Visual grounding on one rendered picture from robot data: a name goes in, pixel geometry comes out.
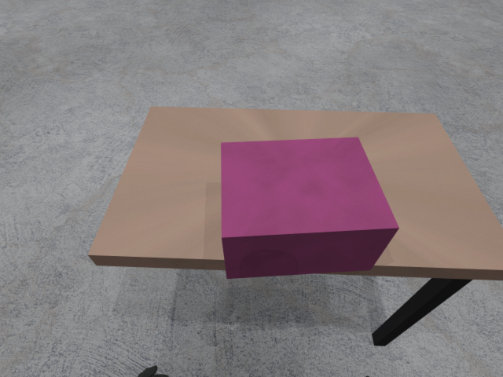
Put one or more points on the table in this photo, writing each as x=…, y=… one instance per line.
x=166, y=211

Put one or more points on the carton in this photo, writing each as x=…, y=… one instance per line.
x=306, y=206

